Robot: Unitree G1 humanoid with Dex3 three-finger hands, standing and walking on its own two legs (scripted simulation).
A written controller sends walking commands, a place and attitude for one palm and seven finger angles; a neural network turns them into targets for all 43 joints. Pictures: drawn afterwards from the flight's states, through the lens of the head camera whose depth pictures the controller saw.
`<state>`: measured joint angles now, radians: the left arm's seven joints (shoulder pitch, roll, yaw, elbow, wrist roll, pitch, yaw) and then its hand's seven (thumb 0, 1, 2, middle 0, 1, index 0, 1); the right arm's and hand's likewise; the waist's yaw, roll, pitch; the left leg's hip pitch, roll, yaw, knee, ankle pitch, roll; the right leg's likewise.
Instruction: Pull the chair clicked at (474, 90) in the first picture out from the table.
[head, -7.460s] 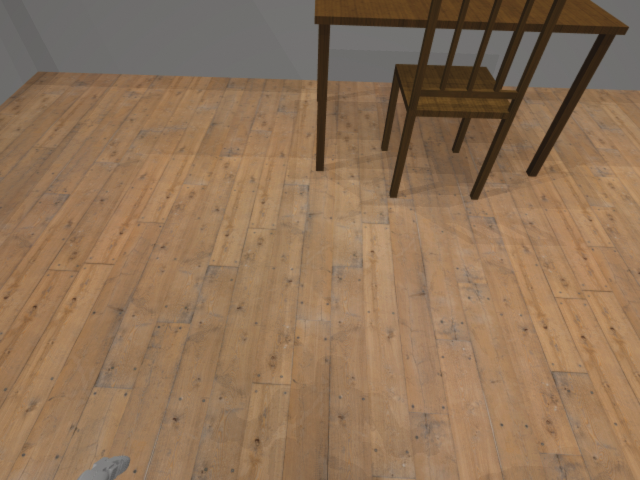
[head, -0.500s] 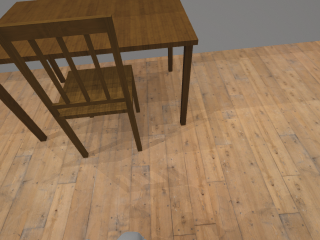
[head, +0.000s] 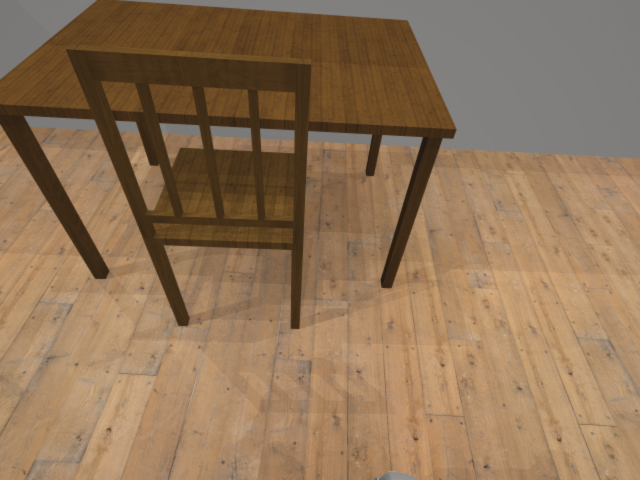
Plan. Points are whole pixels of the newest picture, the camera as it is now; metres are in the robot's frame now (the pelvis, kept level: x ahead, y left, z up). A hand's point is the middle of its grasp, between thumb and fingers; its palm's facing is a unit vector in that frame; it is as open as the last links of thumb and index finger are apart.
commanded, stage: take the last steps up to it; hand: left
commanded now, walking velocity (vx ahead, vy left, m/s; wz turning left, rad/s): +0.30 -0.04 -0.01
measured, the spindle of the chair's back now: (210, 159) +0.75 +0.29 -0.06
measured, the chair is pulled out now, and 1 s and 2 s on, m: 0.00 0.00 0.00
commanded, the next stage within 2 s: come to a stop and stand still in 0.68 s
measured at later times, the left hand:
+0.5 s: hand (241, 451) +0.20 +0.12 -0.17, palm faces +0.07 -0.97 -0.23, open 7.2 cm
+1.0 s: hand (240, 376) +0.32 +0.15 -0.19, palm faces +0.06 -0.98 -0.20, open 7.4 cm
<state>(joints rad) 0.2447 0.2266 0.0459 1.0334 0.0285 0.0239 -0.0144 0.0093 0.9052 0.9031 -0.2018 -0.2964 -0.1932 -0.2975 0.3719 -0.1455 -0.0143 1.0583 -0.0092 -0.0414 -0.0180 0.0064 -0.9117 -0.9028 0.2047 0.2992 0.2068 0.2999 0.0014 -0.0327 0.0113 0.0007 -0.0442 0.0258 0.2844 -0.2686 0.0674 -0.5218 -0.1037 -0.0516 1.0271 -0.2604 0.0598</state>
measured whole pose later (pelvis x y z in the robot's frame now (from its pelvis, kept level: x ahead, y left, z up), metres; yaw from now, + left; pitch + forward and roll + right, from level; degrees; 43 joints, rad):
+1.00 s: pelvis +0.30 -0.03 -0.01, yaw +0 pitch -1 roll +1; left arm 0.25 0.16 0.03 1.07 0.02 0.02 0.03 0.01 0.92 0.90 -0.20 -0.30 -0.19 -0.30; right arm 0.18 -0.15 -0.03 1.06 -0.01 -0.01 -0.04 -0.01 -0.94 -0.90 0.20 0.30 0.21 0.30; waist 0.01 -0.04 0.06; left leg -0.19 0.01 0.13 0.44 -0.23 0.03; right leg -0.36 -0.07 -0.06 0.71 -0.35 0.03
